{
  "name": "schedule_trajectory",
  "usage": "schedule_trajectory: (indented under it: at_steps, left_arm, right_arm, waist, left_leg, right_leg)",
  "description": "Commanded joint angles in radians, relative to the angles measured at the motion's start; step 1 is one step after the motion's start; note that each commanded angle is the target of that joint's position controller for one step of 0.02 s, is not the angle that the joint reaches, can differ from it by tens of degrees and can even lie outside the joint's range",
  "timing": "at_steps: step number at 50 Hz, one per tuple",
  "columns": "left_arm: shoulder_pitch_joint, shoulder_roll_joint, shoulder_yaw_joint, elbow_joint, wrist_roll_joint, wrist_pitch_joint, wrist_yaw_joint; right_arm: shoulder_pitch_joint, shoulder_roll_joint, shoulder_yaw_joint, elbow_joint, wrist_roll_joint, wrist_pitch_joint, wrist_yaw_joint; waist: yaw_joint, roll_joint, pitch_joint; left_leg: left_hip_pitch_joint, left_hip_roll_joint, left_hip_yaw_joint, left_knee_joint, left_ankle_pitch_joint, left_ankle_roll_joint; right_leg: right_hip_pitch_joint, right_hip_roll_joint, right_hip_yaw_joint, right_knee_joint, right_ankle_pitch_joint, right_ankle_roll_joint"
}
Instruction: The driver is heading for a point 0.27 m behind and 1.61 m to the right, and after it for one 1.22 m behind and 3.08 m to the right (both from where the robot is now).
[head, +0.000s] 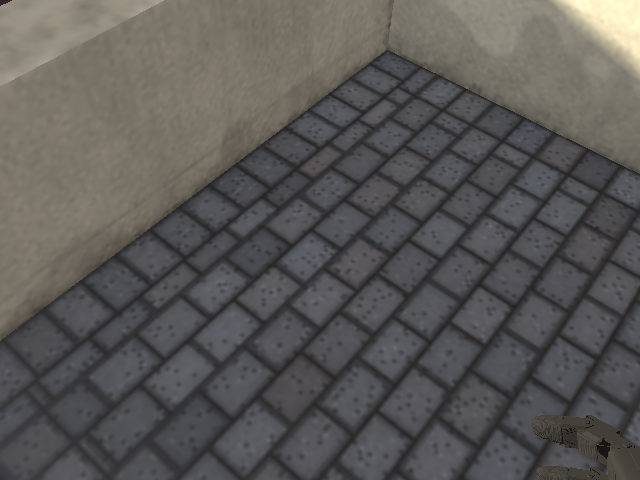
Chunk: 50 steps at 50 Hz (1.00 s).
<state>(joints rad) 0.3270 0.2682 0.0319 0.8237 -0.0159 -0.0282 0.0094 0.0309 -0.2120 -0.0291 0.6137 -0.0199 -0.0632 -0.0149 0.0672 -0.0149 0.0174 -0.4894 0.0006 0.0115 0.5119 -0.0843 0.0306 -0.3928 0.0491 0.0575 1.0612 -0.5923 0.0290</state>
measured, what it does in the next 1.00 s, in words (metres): walks ahead, turning right: right foot, then left foot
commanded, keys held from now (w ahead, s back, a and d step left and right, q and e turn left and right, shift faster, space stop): w+e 0.82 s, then e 0.18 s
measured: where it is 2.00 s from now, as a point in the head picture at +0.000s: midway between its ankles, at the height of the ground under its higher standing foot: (523, 440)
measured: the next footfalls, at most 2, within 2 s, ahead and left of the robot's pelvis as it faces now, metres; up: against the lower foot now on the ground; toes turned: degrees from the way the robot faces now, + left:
right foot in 0.32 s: +0.07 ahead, -0.14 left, +0.00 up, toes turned -14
left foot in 0.76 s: +0.43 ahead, -0.02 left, +0.00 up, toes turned -29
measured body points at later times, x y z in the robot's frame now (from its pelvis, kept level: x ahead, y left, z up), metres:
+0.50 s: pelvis +0.11 -0.06 +0.02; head +0.10 -0.10 +0.47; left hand +0.17 +0.20 -0.09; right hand +0.22 -0.36 -0.08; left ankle +0.22 +0.09 -0.66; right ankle +0.03 -0.13 -0.73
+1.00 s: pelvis +0.34 -0.10 +0.02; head +0.38 -0.12 +0.46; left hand +0.64 +0.04 -0.08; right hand +0.27 -0.39 -0.10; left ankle +0.39 +0.00 -0.73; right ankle +0.32 -0.25 -0.65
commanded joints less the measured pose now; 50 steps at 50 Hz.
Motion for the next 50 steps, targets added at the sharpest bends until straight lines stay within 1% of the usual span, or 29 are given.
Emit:
schedule_trajectory:
  at_steps: [1, 2, 3, 8, 11, 13, 15, 16, 17, 18, 19, 20, 21, 22, 25, 28, 32, 35, 36, 37, 38, 39, 40, 41, 42, 43, 44, 46, 50]
  left_arm:
    - [0.057, 0.108, 0.044, -0.066, 0.0, 0.05, 0.019]
    - [0.072, 0.082, 0.043, -0.073, 0.003, 0.069, 0.023]
    - [0.087, 0.064, 0.042, -0.079, 0.01, 0.074, 0.024]
    - [0.012, 0.049, 0.042, -0.108, 0.02, 0.051, 0.006]
    - [-0.009, 0.072, 0.049, -0.111, 0.011, 0.046, -0.009]
    - [0.026, 0.079, 0.056, -0.096, 0.008, 0.046, -0.015]
    - [0.144, 0.08, 0.067, -0.031, 0.013, 0.048, -0.014]
    - [0.222, 0.118, 0.079, -0.006, 0.015, 0.044, -0.005]
    - [0.222, 0.206, 0.086, -0.041, 0.015, 0.033, 0.002]
    - [0.188, 0.236, 0.091, -0.083, 0.029, 0.006, -0.006]
    - [0.113, 0.206, 0.083, -0.106, 0.032, -0.018, -0.002]
    - [0.075, 0.169, 0.072, -0.114, 0.023, -0.03, 0.001]
    - [0.063, 0.147, 0.065, -0.118, 0.016, -0.031, 0.004]
    - [0.065, 0.134, 0.061, -0.117, 0.011, -0.031, 0.009]
    - [0.122, 0.116, 0.059, -0.108, 0.007, -0.034, 0.022]
    - [0.17, 0.125, 0.068, -0.098, 0.002, -0.03, 0.028]
    - [0.203, 0.137, 0.08, -0.091, -0.01, -0.015, 0.031]
    - [0.154, 0.158, 0.093, -0.106, -0.015, -0.005, 0.035]
    - [0.128, 0.154, 0.093, -0.117, -0.014, -0.003, 0.034]
    - [0.101, 0.132, 0.087, -0.134, -0.01, -0.004, 0.031]
    - [0.069, 0.081, 0.068, -0.168, 0.007, -0.007, 0.025]
    - [0.208, -0.03, 0.036, -0.197, -0.004, -0.022, 0.022]
    - [0.238, 0.065, 0.051, -0.169, -0.034, -0.03, 0.025]
    - [0.128, 0.132, 0.068, -0.173, -0.034, -0.028, 0.023]
    - [0.047, 0.14, 0.072, -0.185, -0.017, -0.023, 0.024]
    - [0.001, 0.133, 0.077, -0.199, 0.0, -0.019, 0.024]
    - [0.006, 0.122, 0.082, -0.207, 0.001, -0.01, 0.02]
    - [0.015, 0.075, 0.073, -0.218, -0.004, 0.009, 0.015]
    - [-0.057, 0.046, 0.054, -0.255, 0.004, 0.019, -0.003]
  right_arm:
    - [0.091, -0.107, -0.041, -0.025, 0.014, 0.027, -0.016]
    - [0.058, -0.135, -0.05, -0.018, 0.001, 0.028, -0.012]
    - [0.032, -0.149, -0.057, -0.015, 0.0, 0.024, -0.01]
    - [0.032, -0.189, -0.081, 0.03, 0.024, -0.011, -0.01]
    - [0.057, -0.224, -0.096, 0.057, 0.038, -0.008, -0.001]
    - [0.045, -0.23, -0.098, 0.066, 0.052, 0.004, 0.005]
    - [0.022, -0.184, -0.087, 0.071, 0.052, 0.017, 0.005]
    - [0.015, -0.124, -0.073, 0.067, 0.039, 0.022, 0.008]
    - [0.007, -0.062, -0.056, 0.052, 0.027, 0.017, 0.018]
    - [-0.065, -0.117, -0.064, 0.009, 0.04, -0.009, 0.025]
    - [-0.07, -0.167, -0.075, 0.01, 0.055, -0.032, 0.029]
    - [-0.047, -0.191, -0.082, 0.03, 0.043, -0.045, 0.029]
    - [-0.042, -0.181, -0.082, 0.049, 0.02, -0.051, 0.023]
    - [-0.047, -0.174, -0.082, 0.054, 0.008, -0.054, 0.022]
    - [-0.075, -0.119, -0.067, 0.06, 0.017, -0.052, 0.031]
    - [-0.151, -0.093, -0.054, 0.04, 0.028, -0.051, 0.041]
    - [-0.23, -0.099, -0.048, 0.002, 0.04, -0.06, 0.058]
    - [-0.166, -0.142, -0.063, 0.007, 0.043, -0.071, 0.058]
    - [-0.091, -0.162, -0.075, 0.024, 0.041, -0.074, 0.054]
    - [0.03, -0.197, -0.092, 0.053, 0.032, -0.076, 0.045]
    - [0.217, -0.258, -0.109, 0.076, 0.013, -0.076, 0.035]
    - [0.324, -0.335, -0.122, 0.104, 0.002, -0.065, 0.033]
    - [0.304, -0.252, -0.102, 0.106, 0.016, -0.061, 0.034]
    - [0.239, -0.176, -0.082, 0.091, 0.023, -0.054, 0.026]
    - [0.178, -0.15, -0.072, 0.088, 0.018, -0.046, 0.022]
    - [0.136, -0.126, -0.064, 0.093, 0.009, -0.04, 0.022]
    - [0.111, -0.113, -0.058, 0.098, -0.001, -0.04, 0.02]
    - [0.094, -0.123, -0.062, 0.116, 0.003, -0.046, 0.019]
    - [0.061, -0.196, -0.08, 0.142, 0.018, -0.032, 0.004]
  waist:
    - [-0.047, 0.116, -0.206]
    - [-0.022, 0.167, -0.161]
    - [-0.007, 0.195, -0.139]
    - [-0.017, 0.148, -0.135]
    - [-0.023, 0.142, -0.125]
    - [0.005, 0.126, -0.106]
    - [0.046, 0.054, -0.066]
    - [0.056, -0.106, -0.033]
    - [0.03, -0.281, 0.047]
    - [0.043, -0.26, 0.078]
    - [0.009, -0.206, 0.109]
    - [-0.019, -0.159, 0.093]
    - [-0.027, -0.119, 0.057]
    - [-0.031, -0.096, 0.032]
    - [-0.026, -0.082, -0.014]
    - [0.002, -0.113, 0.002]
    - [0.031, -0.129, 0.032]
    - [-0.015, -0.162, 0.013]
    - [-0.056, -0.168, -0.018]
    - [-0.115, -0.149, -0.094]
    - [-0.196, -0.05, -0.258]
    - [-0.133, 0.312, -0.415]
    - [-0.134, 0.318, -0.376]
    - [-0.148, 0.202, -0.22]
    - [-0.132, 0.109, -0.12]
    - [-0.106, 0.087, -0.058]
    - [-0.073, 0.108, -0.044]
    - [-0.045, 0.128, -0.036]
    - [-0.044, 0.118, -0.051]
  left_leg:
    - [0.338, 0.32, -0.292, -0.183, 0.061, 0.218]
    - [0.195, 0.285, -0.245, -0.254, -0.12, 0.201]
    - [0.117, 0.266, -0.205, -0.3, -0.216, 0.19]
    - [0.102, 0.278, -0.099, -0.352, -0.293, 0.173]
    - [0.14, 0.308, -0.092, -0.354, -0.372, 0.165]
    - [0.126, 0.309, -0.068, -0.325, -0.455, 0.136]
    - [0.045, 0.238, 0.019, -0.173, -0.54, 0.073]
    - [-0.066, 0.155, 0.115, 0.109, -0.545, 0.018]
    - [-0.361, 0.033, 0.133, 0.466, -0.506, -0.049]
    - [-0.487, 0.016, -0.04, 0.54, -0.444, -0.021]
    - [-0.518, 0.054, -0.081, 0.55, -0.323, -0.007]
    - [-0.493, 0.071, -0.082, 0.517, -0.218, -0.008]
    - [-0.436, 0.074, -0.076, 0.471, -0.158, -0.017]
    - [-0.384, 0.067, -0.072, 0.42, -0.094, -0.028]
    - [-0.267, 0.02, -0.053, 0.278, 0.055, -0.046]
    - [-0.195, -0.01, -0.049, 0.129, 0.109, -0.059]
    - [-0.136, -0.023, -0.05, 0.019, 0.071, -0.061]
    - [0.011, -0.027, -0.056, -0.029, 0.017, -0.039]
    - [0.116, -0.036, -0.043, -0.056, 0.001, -0.02]
    - [0.299, -0.017, -0.048, -0.078, 0.002, 0.012]
    - [0.606, 0.147, -0.205, -0.045, -0.06, 0.078]
    - [0.955, 0.398, -0.669, -0.123, -0.206, 0.235]
    - [0.913, 0.429, -0.82, -0.21, -0.388, 0.259]
    - [0.77, 0.383, -0.641, -0.222, -0.364, 0.216]
    - [0.61, 0.341, -0.473, -0.222, -0.149, 0.188]
    - [0.487, 0.297, -0.361, -0.228, 0.065, 0.174]
    - [0.414, 0.267, -0.265, -0.228, 0.24, 0.161]
    - [0.345, 0.249, -0.149, -0.241, 0.451, 0.165]
    - [0.326, 0.25, -0.011, -0.262, 0.535, 0.172]
  right_leg:
    - [-0.262, -0.114, 0.017, 0.186, 0.068, 0.051]
    - [-0.189, -0.112, -0.02, 0.17, 0.125, 0.055]
    - [-0.144, -0.104, -0.049, 0.146, 0.162, 0.05]
    - [-0.036, -0.139, -0.069, -0.139, 0.279, -0.022]
    - [0.017, -0.13, -0.103, -0.262, 0.249, -0.058]
    - [0.093, -0.115, -0.141, -0.382, 0.268, -0.091]
    - [0.219, -0.06, -0.179, -0.512, 0.242, -0.135]
    - [0.275, -0.157, 0.015, -0.651, 0.068, -0.189]
    - [0.334, -0.359, 0.451, -0.811, -0.173, -0.298]
    - [0.308, -0.419, 0.691, -0.968, -0.328, -0.374]
    - [0.307, -0.411, 0.64, -0.971, -0.225, -0.348]
    - [0.317, -0.375, 0.534, -0.928, -0.055, -0.304]
    - [0.309, -0.334, 0.445, -0.909, 0.069, -0.27]
    - [0.306, -0.304, 0.379, -0.902, 0.176, -0.252]
    - [0.312, -0.24, 0.244, -0.877, 0.402, -0.221]
    - [0.299, -0.218, 0.209, -0.859, 0.465, -0.215]
    - [0.304, -0.236, 0.261, -0.81, 0.465, -0.223]
    - [0.289, -0.252, 0.312, -0.749, 0.532, -0.2]
    - [0.277, -0.232, 0.308, -0.688, 0.63, -0.184]
    - [0.233, -0.175, 0.272, -0.556, 0.724, -0.152]
    - [0.078, -0.108, 0.211, -0.27, 0.604, -0.115]
    - [-0.286, 0.038, 0.115, 0.084, 0.047, -0.046]
    - [-0.419, -0.031, 0.145, 0.257, 0.027, -0.042]
    - [-0.454, -0.078, 0.12, 0.289, 0.12, -0.04]
    - [-0.409, -0.115, 0.086, 0.265, 0.195, -0.033]
    - [-0.363, -0.132, 0.079, 0.227, 0.222, -0.028]
    - [-0.308, -0.149, 0.076, 0.198, 0.228, -0.024]
    - [-0.266, -0.148, 0.039, 0.129, 0.226, -0.013]
    - [-0.226, -0.147, -0.01, -0.128, 0.411, -0.005]
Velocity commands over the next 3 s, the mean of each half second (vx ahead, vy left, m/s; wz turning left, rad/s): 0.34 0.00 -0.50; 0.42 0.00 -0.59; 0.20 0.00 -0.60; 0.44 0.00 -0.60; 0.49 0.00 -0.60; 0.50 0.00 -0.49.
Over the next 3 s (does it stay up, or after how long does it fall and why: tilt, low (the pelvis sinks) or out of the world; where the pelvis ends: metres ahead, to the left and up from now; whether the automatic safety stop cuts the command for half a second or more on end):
stays up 0.65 -0.89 0.01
